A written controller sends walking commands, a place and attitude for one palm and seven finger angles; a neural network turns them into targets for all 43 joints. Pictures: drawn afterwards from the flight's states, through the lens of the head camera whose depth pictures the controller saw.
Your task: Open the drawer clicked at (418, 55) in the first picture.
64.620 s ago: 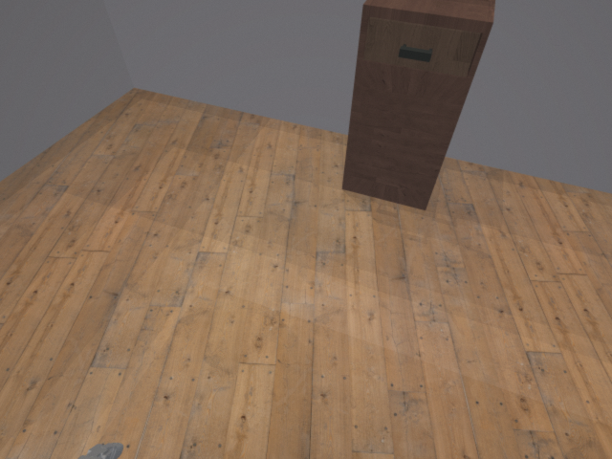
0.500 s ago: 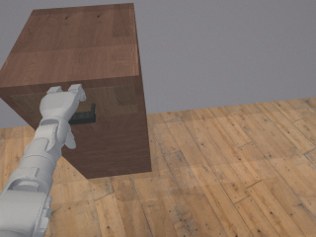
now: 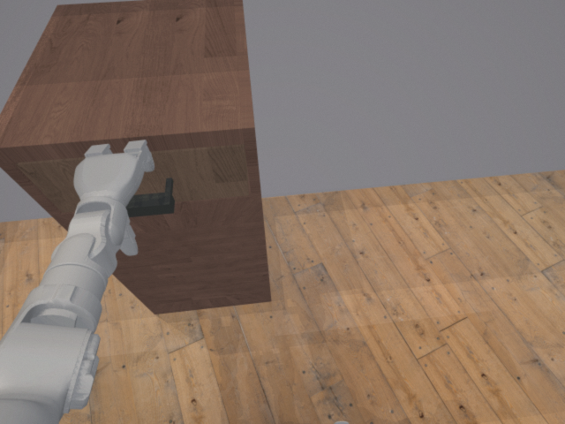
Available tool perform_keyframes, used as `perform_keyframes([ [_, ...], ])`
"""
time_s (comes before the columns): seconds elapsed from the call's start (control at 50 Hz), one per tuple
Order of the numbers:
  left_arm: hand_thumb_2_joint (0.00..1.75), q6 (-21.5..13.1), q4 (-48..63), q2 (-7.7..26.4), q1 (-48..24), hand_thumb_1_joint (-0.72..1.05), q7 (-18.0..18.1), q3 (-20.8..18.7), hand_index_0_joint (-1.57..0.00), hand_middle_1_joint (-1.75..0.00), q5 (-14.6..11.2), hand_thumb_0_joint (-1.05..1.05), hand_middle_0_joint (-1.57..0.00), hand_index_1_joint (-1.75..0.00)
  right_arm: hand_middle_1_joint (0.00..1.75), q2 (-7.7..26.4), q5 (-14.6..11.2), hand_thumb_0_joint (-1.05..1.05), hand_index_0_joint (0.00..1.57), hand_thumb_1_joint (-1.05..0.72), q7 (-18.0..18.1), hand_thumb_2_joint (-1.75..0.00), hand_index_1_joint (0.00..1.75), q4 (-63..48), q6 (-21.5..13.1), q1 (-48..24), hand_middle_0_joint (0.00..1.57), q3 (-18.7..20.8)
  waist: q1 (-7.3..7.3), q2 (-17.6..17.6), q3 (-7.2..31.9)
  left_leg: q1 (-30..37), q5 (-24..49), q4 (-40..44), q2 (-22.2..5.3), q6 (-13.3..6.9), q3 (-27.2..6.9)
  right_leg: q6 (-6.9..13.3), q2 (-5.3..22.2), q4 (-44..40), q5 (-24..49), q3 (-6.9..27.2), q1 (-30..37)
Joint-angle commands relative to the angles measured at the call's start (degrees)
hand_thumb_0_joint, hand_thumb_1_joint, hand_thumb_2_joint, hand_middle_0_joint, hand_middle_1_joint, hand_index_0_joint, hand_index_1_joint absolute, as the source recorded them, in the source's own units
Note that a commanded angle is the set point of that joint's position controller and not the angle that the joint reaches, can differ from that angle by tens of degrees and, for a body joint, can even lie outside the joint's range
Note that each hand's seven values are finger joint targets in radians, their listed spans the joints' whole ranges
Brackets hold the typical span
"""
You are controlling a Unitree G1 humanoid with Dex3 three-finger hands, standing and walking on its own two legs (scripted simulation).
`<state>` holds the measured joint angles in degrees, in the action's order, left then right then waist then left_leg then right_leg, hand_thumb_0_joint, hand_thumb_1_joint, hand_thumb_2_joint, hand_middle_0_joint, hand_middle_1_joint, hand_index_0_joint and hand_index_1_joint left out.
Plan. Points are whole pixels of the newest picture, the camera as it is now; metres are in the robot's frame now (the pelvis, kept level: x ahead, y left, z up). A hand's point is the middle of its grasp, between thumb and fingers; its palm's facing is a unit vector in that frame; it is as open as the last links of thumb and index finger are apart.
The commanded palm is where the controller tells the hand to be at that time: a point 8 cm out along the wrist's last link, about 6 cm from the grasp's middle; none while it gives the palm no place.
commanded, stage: re-aim the fingers above the handle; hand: left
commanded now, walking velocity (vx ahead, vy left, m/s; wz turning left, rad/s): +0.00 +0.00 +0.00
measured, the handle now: (143, 195) +0.49 +0.25 -0.02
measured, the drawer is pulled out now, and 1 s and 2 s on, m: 0.00 0.00 0.00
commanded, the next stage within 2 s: lower the fingers behind the handle in 1.12 s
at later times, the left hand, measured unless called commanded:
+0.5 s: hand (123, 197) +0.45 +0.25 +0.03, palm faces -0.06 -0.03 -1.00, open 13.8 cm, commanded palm +0.42 +0.25 +0.09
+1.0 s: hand (120, 200) +0.44 +0.25 +0.04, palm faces -0.05 -0.01 -1.00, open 13.8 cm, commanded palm +0.42 +0.25 +0.09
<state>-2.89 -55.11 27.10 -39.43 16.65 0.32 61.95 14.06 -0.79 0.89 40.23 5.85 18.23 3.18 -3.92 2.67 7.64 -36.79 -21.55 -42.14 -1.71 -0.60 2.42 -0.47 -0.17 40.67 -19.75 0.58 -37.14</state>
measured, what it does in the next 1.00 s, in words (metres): stands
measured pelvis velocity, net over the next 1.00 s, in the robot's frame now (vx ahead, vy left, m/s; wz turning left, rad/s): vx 0.00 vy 0.00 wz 0.01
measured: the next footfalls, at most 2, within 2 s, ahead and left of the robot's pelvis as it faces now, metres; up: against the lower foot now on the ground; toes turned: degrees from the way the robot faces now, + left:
none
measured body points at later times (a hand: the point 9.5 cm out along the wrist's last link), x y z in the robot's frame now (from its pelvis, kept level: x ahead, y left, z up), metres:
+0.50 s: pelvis +0.00 +0.00 +0.00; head +0.08 -0.01 +0.44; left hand +0.44 +0.25 +0.09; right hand +0.05 -0.28 -0.13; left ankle -0.02 +0.11 -0.71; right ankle -0.01 -0.13 -0.71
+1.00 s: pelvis +0.00 +0.00 +0.00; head +0.07 -0.01 +0.44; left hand +0.44 +0.25 +0.09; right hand +0.06 -0.27 -0.13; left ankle -0.02 +0.11 -0.71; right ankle -0.01 -0.13 -0.71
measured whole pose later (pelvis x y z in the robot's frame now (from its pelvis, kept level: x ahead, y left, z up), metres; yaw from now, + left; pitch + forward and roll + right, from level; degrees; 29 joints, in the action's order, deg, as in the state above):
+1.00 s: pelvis +0.00 +0.00 +0.00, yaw +1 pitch +16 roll -1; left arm -4.1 -54.6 27.9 -39.6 16.2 1.0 61.9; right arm 14.2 -0.8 1.2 40.3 5.6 17.2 3.4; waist -3.6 2.5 7.1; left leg -36.4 -21.2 -42.1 -1.6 -0.3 1.5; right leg -0.2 -0.1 40.5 -19.7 -0.3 -36.3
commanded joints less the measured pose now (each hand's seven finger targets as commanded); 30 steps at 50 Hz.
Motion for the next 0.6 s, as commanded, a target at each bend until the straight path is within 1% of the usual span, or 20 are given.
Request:
perform_keyframes([
  [0.0, 0.30, -1.36, 14.32, 12.59, -21.30, -0.50, 1.88, -2.34, -0.30, -1.20, -0.68, 0.00, -0.30, -1.20, 0.30, 8.91, 0.26, 0.00, 0.20, -0.90, 0.90, -0.90, 0.30, -4.58, -1.61, 4.92, 0.20, 3.77, 0.00, 0.41, 21.77, 15.51, 25.75, 2.84, 2.25, -1.49, -0.60, 2.31, -3.25, -3.21, 21.28, -2.22, 10.28],
  [0.02, 0.30, -1.92, 16.58, 11.42, -21.84, -0.50, 1.98, -1.65, -0.30, -1.20, -0.99, 0.00, -0.30, -1.20, 0.30, 8.76, 0.39, 0.00, 0.20, -0.90, 0.79, -0.90, 0.30, -4.62, -1.75, 5.03, 0.20, 3.91, 0.12, 1.51, 22.77, 16.66, 27.32, 2.69, 2.18, -1.43, -0.65, 2.30, -3.23, -3.15, 21.84, -2.27, 10.21],
  [0.06, 0.30, -1.99, 14.81, 16.93, -24.09, -0.50, 2.46, -5.32, -0.30, -1.20, -0.40, 0.00, -0.30, -1.20, 0.30, 9.46, 0.50, 0.00, 0.20, -0.90, 1.11, -0.90, 0.30, -3.47, -1.39, 5.34, 0.20, 3.65, -0.42, -0.35, 20.63, 14.84, 26.34, 2.49, 2.21, -1.42, -1.15, 2.36, -3.21, -2.96, 21.24, -2.31, 9.74],
  [0.08, 0.30, -1.98, 15.13, 15.28, -25.99, -0.50, 2.78, -3.42, -0.30, -1.20, -0.03, 0.00, -0.30, -1.20, 0.30, 9.17, 0.40, 0.00, 0.20, -0.90, 1.08, -0.90, 0.30, -3.51, -1.48, 5.38, 0.20, 3.67, -0.95, 1.33, 20.33, 14.84, 25.09, 2.64, 2.38, -1.39, -1.00, 2.20, -3.20, -3.13, 20.29, -2.20, 8.67],
  [0.12, 0.30, -1.50, 14.08, 14.40, -24.15, -0.50, 3.27, -3.41, -0.30, -1.20, -0.11, 0.00, -0.30, -1.20, 0.30, 8.97, 0.49, 0.00, 0.20, -0.90, 0.83, -0.90, 0.30, -3.38, -1.67, 5.31, 0.20, 3.73, -0.26, 1.60, 20.89, 15.11, 24.51, 2.70, 2.51, -1.32, -0.82, 2.37, -3.22, -3.19, 19.78, -2.29, 9.07],
  [0.18, 0.30, -1.19, 13.87, 14.54, -24.65, -0.50, 3.23, -3.41, -0.30, -1.20, -0.23, 0.00, -0.30, -1.20, 0.30, 8.95, 0.46, 0.00, 0.20, -0.90, 0.79, -0.90, 0.30, -3.10, -1.66, 5.49, 0.20, 3.81, -0.33, 1.73, 22.63, 15.84, 25.76, 2.51, 2.45, -1.28, -0.97, 2.40, -3.22, -3.01, 20.89, -2.13, 9.78],
  [0.22, 0.30, -0.34, 12.49, 11.15, -24.41, -0.50, 2.70, -0.74, -0.30, -1.20, -0.56, 0.00, -0.30, -1.20, 0.30, 8.95, 0.38, 0.00, 0.20, -0.90, 0.60, -0.90, 0.30, -3.14, -1.59, 5.35, 0.20, 3.74, -1.02, 0.97, 20.59, 15.71, 25.22, 2.70, 2.35, -1.23, -0.90, 2.38, -3.30, -3.38, 20.21, -2.57, 8.50],
  [0.24, 0.30, 0.03, 11.35, 12.60, -23.73, -0.50, 2.43, -1.89, -0.30, -1.20, -0.65, 0.00, -0.30, -1.20, 0.30, 9.12, 0.29, 0.00, 0.20, -0.90, 0.60, -0.90, 0.30, -3.01, -1.55, 5.35, 0.20, 3.70, -0.64, 0.37, 19.92, 14.78, 23.86, 2.95, 2.43, -1.28, -0.74, 2.40, -3.23, -3.63, 19.62, -2.46, 9.13],
  [0.26, 0.30, 0.03, 10.79, 13.08, -24.87, -0.50, 2.02, -1.84, -0.30, -1.20, -0.86, 0.00, -0.30, -1.20, 0.30, 9.37, 0.37, 0.00, 0.20, -0.90, 0.69, -0.90, 0.30, -2.93, -1.43, 5.38, 0.20, 3.55, -1.20, -0.64, 19.66, 14.21, 23.17, 3.14, 2.49, -1.39, -0.84, 2.38, -3.10, -4.00, 19.70, -2.27, 9.81],
  [0.3, 0.30, -0.22, 10.98, 16.49, -24.68, -0.50, 1.62, -4.16, -0.30, -1.20, -0.59, 0.00, -0.30, -1.20, 0.30, 9.58, 0.36, 0.00, 0.20, -0.90, 0.97, -0.90, 0.30, -3.16, -1.28, 5.34, 0.20, 3.37, -0.27, -0.63, 20.75, 13.18, 22.51, 3.19, 2.71, -1.57, -0.56, 2.31, -2.92, -3.64, 20.35, -1.83, 11.17],
  [0.32, 0.30, -0.38, 10.84, 15.93, -23.93, -0.50, 1.45, -3.64, -0.30, -1.20, -0.56, 0.00, -0.30, -1.20, 0.30, 9.32, 0.35, 0.00, 0.20, -0.90, 1.03, -0.90, 0.30, -3.60, -1.22, 5.20, 0.20, 3.24, 0.01, 0.27, 20.94, 12.93, 22.40, 3.30, 2.97, -1.58, -0.33, 2.29, -2.89, -3.79, 20.47, -1.74, 11.65],
  [0.36, 0.30, -1.10, 10.51, 18.19, -23.82, -0.50, 1.22, -5.57, -0.30, -1.20, -0.56, 0.00, -0.30, -1.20, 0.30, 9.57, 0.49, 0.00, 0.20, -0.90, 1.17, -0.90, 0.30, -3.34, -1.06, 5.29, 0.20, 3.21, -0.04, -1.27, 20.76, 11.80, 22.64, 2.96, 2.87, -1.69, -0.26, 2.22, -2.76, -3.70, 21.56, -1.52, 12.69],
  [0.38, 0.30, -1.67, 11.61, 17.79, -24.63, -0.50, 1.29, -4.86, -0.30, -1.20, -0.31, 0.00, -0.30, -1.20, 0.30, 9.39, 0.36, 0.00, 0.20, -0.90, 1.25, -0.90, 0.30, -3.79, -1.13, 5.24, 0.20, 3.26, -0.20, -0.51, 20.98, 11.77, 22.55, 3.00, 2.88, -1.66, -0.24, 2.06, -2.73, -3.50, 21.72, -1.43, 12.28],
  [0.4, 0.30, -1.99, 11.58, 17.74, -22.58, -0.50, 1.30, -5.45, -0.30, -1.20, -0.47, 0.00, -0.30, -1.20, 0.30, 9.30, 0.47, 0.00, 0.20, -0.90, 1.23, -0.90, 0.30, -3.85, -1.21, 5.05, 0.20, 3.39, 0.56, 0.54, 21.55, 12.05, 23.18, 2.73, 2.98, -1.64, 0.06, 2.21, -2.76, -3.28, 22.30, -1.36, 12.58],
  [0.44, 0.30, -2.12, 11.02, 17.52, -22.21, -0.50, 1.47, -5.12, -0.30, -1.20, -0.53, 0.00, -0.30, -1.20, 0.30, 9.33, 0.39, 0.00, 0.20, -0.90, 1.23, -0.90, 0.30, -3.85, -1.16, 5.11, 0.20, 3.33, 0.17, 0.53, 20.25, 11.42, 22.70, 2.66, 2.95, -1.55, 0.12, 2.15, -2.82, -3.30, 22.04, -1.53, 11.79],
  [0.46, 0.30, -2.44, 11.46, 18.62, -22.81, -0.50, 1.52, -6.20, -0.30, -1.20, -0.39, 0.00, -0.30, -1.20, 0.30, 9.44, 0.48, 0.00, 0.20, -0.90, 1.20, -0.90, 0.30, -3.53, -1.16, 5.25, 0.20, 3.46, 0.19, 0.09, 20.86, 11.48, 23.94, 2.41, 2.77, -1.58, 0.07, 2.23, -2.80, -3.07, 22.93, -1.49, 12.35],
  [0.48, 0.30, -2.43, 11.39, 17.53, -21.43, -0.50, 1.58, -5.39, -0.30, -1.20, -0.41, 0.00, -0.30, -1.20, 0.30, 9.24, 0.35, 0.00, 0.20, -0.90, 1.13, -0.90, 0.30, -3.91, -1.18, 5.35, 0.20, 3.55, 0.27, 0.27, 21.70, 11.84, 24.08, 2.27, 2.95, -1.65, 0.29, 2.02, -2.90, -3.08, 23.32, -1.34, 12.43],
  [0.52, 0.30, -2.71, 13.21, 17.27, -21.82, -0.50, 1.69, -5.25, -0.30, -1.20, -0.57, 0.00, -0.30, -1.20, 0.30, 9.24, 0.52, 0.00, 0.20, -0.90, 1.04, -0.90, 0.30, -3.93, -1.26, 5.37, 0.20, 3.77, 0.40, 1.51, 22.96, 12.87, 25.29, 2.01, 2.84, -1.58, 0.38, 2.04, -2.95, -2.88, 24.42, -1.32, 12.45],
  [0.54, 0.30, -2.88, 13.74, 17.94, -21.32, -0.50, 1.82, -6.04, -0.30, -1.20, -0.60, 0.00, -0.30, -1.20, 0.30, 9.23, 0.41, 0.00, 0.20, -0.90, 1.04, -0.90, 0.30, -3.87, -1.24, 5.48, 0.20, 3.90, 0.52, 0.75, 23.32, 12.91, 25.65, 1.85, 2.83, -1.61, 0.21, 2.10, -3.00, -2.71, 24.56, -1.38, 12.78],
  [0.58, 0.30, -3.27, 15.20, 15.32, -21.00, -0.50, 1.91, -4.25, -0.30, -1.20, -0.99, 0.00, -0.30, -1.20, 0.30, 8.90, 0.49, 0.00, 0.20, -0.90, 0.83, -0.90, 0.30, -3.98, -1.29, 5.45, 0.20, 4.09, 0.19, 2.11, 23.91, 14.23, 27.05, 1.55, 2.84, -1.64, 0.19, 2.12, -3.15, -2.73, 25.23, -1.47, 12.44],
])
